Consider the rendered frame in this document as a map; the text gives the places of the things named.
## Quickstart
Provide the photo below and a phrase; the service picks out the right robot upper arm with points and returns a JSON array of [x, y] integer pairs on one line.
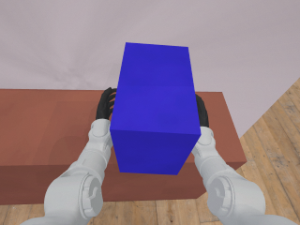
[[240, 202]]

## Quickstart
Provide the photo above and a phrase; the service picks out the left robot upper arm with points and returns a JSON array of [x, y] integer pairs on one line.
[[71, 200]]

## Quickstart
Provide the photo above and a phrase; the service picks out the robot left forearm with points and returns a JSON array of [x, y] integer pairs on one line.
[[95, 156]]

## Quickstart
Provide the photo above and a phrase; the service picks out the robot right forearm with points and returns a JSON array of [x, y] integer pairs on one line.
[[208, 161]]

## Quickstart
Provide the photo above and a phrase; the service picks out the right robot hand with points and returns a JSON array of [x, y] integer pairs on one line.
[[202, 112]]

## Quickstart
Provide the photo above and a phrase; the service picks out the pedestal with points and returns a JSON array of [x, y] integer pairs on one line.
[[43, 131]]

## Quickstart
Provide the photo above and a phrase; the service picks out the left robot hand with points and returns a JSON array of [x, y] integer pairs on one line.
[[104, 105]]

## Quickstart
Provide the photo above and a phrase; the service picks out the carton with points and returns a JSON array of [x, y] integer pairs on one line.
[[155, 121]]

